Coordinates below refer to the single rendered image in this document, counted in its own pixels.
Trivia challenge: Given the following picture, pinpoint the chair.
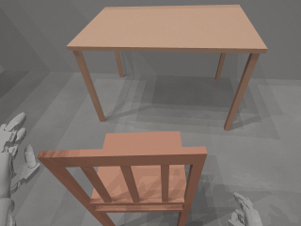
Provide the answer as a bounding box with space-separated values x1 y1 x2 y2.
37 131 207 226

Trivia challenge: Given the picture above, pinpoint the left robot forearm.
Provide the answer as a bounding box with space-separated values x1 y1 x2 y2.
0 198 17 226

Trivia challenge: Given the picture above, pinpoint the right robot hand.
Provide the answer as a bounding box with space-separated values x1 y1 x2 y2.
228 192 264 226

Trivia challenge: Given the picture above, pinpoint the table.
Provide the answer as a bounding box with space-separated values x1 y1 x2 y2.
66 5 267 131

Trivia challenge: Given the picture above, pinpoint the left robot hand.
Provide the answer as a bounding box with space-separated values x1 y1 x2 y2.
0 112 40 198

